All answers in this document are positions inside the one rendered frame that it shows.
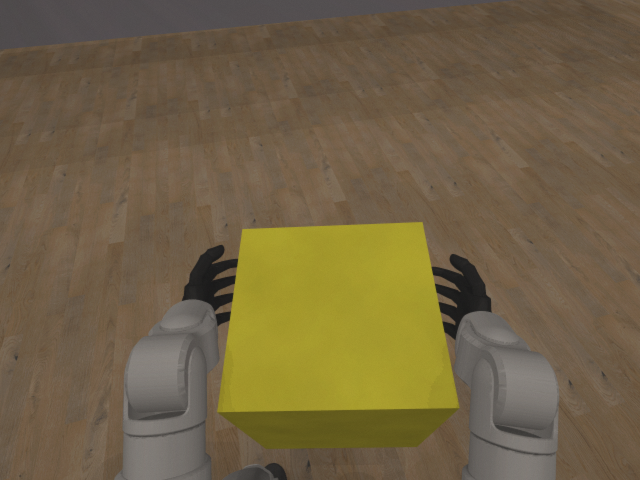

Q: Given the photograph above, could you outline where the carton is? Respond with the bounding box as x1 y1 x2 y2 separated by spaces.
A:
217 222 460 449

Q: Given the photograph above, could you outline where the left robot forearm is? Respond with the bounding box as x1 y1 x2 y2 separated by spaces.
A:
114 299 220 480

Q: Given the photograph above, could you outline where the left robot hand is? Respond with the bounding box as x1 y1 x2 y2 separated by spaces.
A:
182 245 238 326

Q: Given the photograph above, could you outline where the right robot forearm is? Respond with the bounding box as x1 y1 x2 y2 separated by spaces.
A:
454 311 559 480

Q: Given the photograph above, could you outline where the right robot hand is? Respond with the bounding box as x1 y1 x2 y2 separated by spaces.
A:
432 254 492 340

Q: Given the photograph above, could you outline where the robot left shin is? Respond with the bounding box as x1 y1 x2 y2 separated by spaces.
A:
243 464 272 474

